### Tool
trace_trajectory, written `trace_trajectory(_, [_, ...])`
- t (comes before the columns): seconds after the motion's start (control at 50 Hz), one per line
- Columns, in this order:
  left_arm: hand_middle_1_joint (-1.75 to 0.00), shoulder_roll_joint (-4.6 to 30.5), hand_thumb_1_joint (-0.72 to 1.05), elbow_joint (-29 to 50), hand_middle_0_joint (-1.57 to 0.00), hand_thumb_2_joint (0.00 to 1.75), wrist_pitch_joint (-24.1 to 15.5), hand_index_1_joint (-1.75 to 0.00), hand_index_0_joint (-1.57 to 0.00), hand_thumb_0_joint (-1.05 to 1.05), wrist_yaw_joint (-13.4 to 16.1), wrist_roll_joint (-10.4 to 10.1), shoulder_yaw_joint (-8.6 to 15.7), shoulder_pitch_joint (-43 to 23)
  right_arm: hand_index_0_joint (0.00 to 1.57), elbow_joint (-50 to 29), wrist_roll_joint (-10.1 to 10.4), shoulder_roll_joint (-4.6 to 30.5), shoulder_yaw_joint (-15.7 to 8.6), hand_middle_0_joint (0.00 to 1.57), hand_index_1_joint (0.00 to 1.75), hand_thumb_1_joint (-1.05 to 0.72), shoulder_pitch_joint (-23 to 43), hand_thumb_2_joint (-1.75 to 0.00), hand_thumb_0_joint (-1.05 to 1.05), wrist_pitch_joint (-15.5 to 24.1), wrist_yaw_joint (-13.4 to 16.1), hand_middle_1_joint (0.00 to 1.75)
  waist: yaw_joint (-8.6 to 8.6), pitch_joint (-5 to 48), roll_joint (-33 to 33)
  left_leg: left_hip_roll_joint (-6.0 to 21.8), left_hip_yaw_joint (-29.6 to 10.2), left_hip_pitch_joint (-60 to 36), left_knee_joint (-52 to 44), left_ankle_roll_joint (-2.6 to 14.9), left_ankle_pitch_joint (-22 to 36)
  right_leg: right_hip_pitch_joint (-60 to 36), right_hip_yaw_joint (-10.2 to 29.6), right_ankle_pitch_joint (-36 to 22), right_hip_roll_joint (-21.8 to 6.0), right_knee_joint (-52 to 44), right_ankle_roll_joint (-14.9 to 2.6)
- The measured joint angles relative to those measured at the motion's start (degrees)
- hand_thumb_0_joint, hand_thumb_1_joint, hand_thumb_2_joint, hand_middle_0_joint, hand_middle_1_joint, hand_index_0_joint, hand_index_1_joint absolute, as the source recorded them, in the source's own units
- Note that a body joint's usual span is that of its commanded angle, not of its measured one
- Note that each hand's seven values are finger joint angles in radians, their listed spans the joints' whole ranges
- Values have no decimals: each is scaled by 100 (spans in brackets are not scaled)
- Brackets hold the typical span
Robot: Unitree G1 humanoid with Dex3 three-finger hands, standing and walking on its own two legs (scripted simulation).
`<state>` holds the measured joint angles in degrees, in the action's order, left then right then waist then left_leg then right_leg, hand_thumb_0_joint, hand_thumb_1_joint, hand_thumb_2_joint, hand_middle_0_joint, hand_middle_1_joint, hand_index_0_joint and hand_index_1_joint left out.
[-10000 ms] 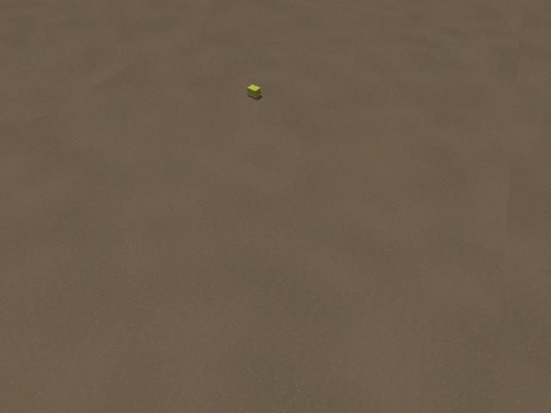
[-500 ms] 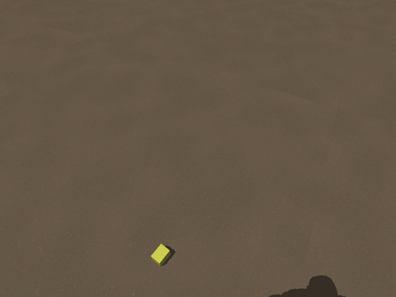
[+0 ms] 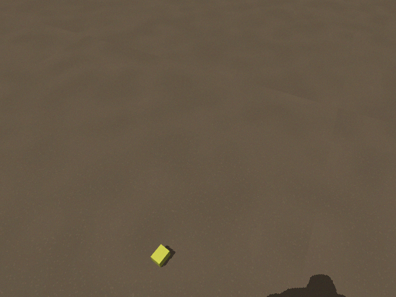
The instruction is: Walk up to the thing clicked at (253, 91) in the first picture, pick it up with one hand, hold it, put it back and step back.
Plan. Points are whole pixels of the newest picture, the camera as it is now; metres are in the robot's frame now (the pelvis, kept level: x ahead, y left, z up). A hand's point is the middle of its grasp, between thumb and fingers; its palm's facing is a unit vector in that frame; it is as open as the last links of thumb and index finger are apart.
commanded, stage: stand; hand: left
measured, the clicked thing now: (160, 255) +0.45 +0.19 -0.76
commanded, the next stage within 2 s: walk up in 0.16 s
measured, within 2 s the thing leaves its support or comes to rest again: neither
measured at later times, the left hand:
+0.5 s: hand out of the picture +0.08 +0.20 -0.17, palm faces -0.06 -0.92 -0.39, open 7.3 cm
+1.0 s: hand out of the picture +0.13 +0.18 -0.16, palm faces +0.03 -0.90 -0.44, open 7.3 cm
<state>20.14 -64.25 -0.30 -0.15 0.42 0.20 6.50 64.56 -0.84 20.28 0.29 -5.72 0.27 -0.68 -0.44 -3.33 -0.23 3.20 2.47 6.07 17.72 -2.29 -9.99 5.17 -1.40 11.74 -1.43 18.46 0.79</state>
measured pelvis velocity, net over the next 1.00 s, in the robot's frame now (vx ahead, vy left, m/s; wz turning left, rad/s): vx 0.04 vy -0.10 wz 0.05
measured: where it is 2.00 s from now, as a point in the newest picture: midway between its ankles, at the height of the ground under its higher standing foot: outside the picture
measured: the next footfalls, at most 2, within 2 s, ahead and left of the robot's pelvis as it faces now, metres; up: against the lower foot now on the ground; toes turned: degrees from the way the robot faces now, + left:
right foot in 0.44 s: +0.07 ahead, -0.22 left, +0.00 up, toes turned -1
left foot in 0.72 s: +0.07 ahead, +0.06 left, +0.00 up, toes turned +2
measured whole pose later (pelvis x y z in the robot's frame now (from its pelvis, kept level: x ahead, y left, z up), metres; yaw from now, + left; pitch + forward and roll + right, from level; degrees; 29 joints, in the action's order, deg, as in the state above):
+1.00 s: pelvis +0.04 -0.10 -0.02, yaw +3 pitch -2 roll +0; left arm 21.8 -53.5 -2.3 1.7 0.5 1.7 8.0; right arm 51.2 -0.7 21.6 -2.4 -6.7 -2.4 -1.0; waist 0.1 -7.5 -2.2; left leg -2.0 -2.1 18.0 44.1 1.4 -26.8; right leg 13.4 -1.5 20.6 -1.2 36.2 -0.7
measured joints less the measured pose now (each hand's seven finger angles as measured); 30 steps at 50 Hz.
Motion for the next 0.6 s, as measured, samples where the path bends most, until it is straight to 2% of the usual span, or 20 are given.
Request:
trace_trajectory(0.16, [-30, -2, 91, 14, -20, 90, 1, -30, -21, 1, 2, 0, 2, -1, 20, -7, -3, -1, -8, 20, 30, -90, 2, -90, 1, 11, 8, 30, 9, 8, 3, -4, 10, -22, -10, 0, -8, -9, 9, 16, -4, 10, -1])
trace_trajectory(0.18, [-30, 16, 91, 104, -20, 90, 66, -30, -21, 1, -58, 74, 84, 18, 20, -62, -10, -19, -42, 20, 30, -90, -31, -90, 1, 38, 29, 30, 20, 19, 39, -18, 25, 15, 22, 7, -21, 84, 25, 77, -20, 149, -14])
trace_trajectory(0.2, [-30, 68, 90, 230, -20, 90, 153, -30, -21, 1, -125, 147, 185, 32, 21, -162, -13, -49, -99, 20, 30, -90, -98, -90, 1, 98, 73, 30, 31, 7, 104, -34, 40, 68, 91, 16, -51, 264, 45, 315, -35, 499, -56])
trace_trajectory(0.24, [-30, 221, 90, 496, -20, 90, 359, -30, -21, 1, -230, 263, 372, 59, 21, -385, -36, -96, -235, 21, 30, -90, -280, -90, 1, 223, 175, 30, 38, -41, 226, -11, 54, 175, 247, 26, -123, 817, 197, 1078, 34, 1766, -115])
trace_trajectory(0.26, [-30, 304, 90, 623, -20, 90, 445, -30, -21, 1, -272, 278, 451, 75, 21, -482, -55, -96, -291, 21, 30, -90, -387, -90, 0, 266, 231, 30, 36, -70, 275, 22, 45, 224, 332, 18, -162, 1099, 302, 1278, 78, 2428, -151])
trace_trajectory(0.28, [-30, 384, 91, 741, -20, 90, 503, -30, -21, 1, -310, 272, 518, 97, 21, -551, -77, -76, -337, 21, 30, -90, -490, -90, 0, 293, 282, 30, 39, -101, 318, 61, 35, 260, 414, 0, -202, 1329, 414, 1376, 100, 2939, -188])
trace_trajectory(0.32, [-30, 510, 91, 940, -20, 90, 552, -30, -21, 1, -383, 248, 622, 176, 21, -643, -137, 23, -411, 21, 30, -90, -673, -90, 0, 300, 341, 30, 59, -152, 386, 146, 37, 308, 584, -57, -304, 1605, 612, 1431, 35, 3348, -229])
trace_trajectory(0.38, [-30, 585, 91, 1108, -20, 90, 546, -30, -21, 1, -462, 216, 688, 334, 21, -762, -210, 284, -506, 21, 30, -90, -839, -90, 0, 234, 333, 30, 55, -244, 354, 342, 43, 394, 979, -160, -550, 1640, 641, 1424, -203, 2874, -201])
trace_trajectory(0.42, [-30, 595, 91, 1129, -20, 90, 469, -30, -20, 1, -454, 203, 684, 459, 21, -835, -227, 465, -539, 21, 30, -90, -878, -90, 1, 157, 296, 30, 21, -273, 268, 525, -12, 561, 1458, -169, -837, 1436, 516, 1061, -260, 2169, -187])
trace_trajectory(0.44, [-30, 582, 91, 1115, -20, 90, 404, -30, -20, 1, -424, 210, 686, 511, 21, -872, -214, 549, -543, 21, 30, -90, -884, -90, 1, 109, 290, 30, 7, -296, 186, 648, -82, 709, 1838, -42, -1065, 1367, 445, 668, -188, 1976, -61])
trace_trajectory(0.46, [-30, 513, 91, 1092, -20, 90, 356, -30, -20, 1, -379, 234, 683, 534, 21, -888, -184, 620, -546, 21, 30, -90, -863, -90, 1, 45, 305, 30, -25, -344, 67, 667, -311, 896, 2308, 89, -1530, 1391, 353, 625, -86, 2105, 35])
trace_trajectory(0.48, [-30, 430, 91, 1079, -20, 90, 335, -30, -20, 1, -343, 252, 645, 549, 21, -886, -140, 652, -549, 20, 30, -90, -842, -90, 1, -20, 326, 30, -25, -373, 8, 504, -562, 1084, 2788, 156, -1925, 1411, 303, 689, -39, 2210, 56])
trace_trajectory(0.52, [-30, 230, 91, 1069, -20, 90, 327, -30, -20, 1, -293, 235, 528, 572, 20, -872, -47, 680, -529, 20, 30, -90, -809, -90, 1, -81, 325, 30, 32, -400, -72, 113, -784, 1382, 3588, 238, -2217, 1347, 267, 719, 11, 2148, -20])
trace_trajectory(0.56, [-30, 48, 91, 1068, -20, 90, 294, -30, -21, 1, -237, 191, 418, 591, 20, -874, 20, 673, -465, 20, 30, -90, -821, -90, 1, -69, 285, 30, 53, -381, -166, -96, -719, 1578, 3902, 277, -2114, 1227, 176, 664, 60, 1942, -78])
trace_trajectory(0.6, [-30, -58, 91, 1075, -20, 90, 224, -30, -21, 1, -188, 158, 342, 606, 20, -883, 24, 597, -394, 20, 30, -91, -857, -90, 1, -62, 221, 30, 67, -340, -188, -214, -579, 1620, 3762, 297, -2043, 1126, 78, 641, 84, 1799, -103])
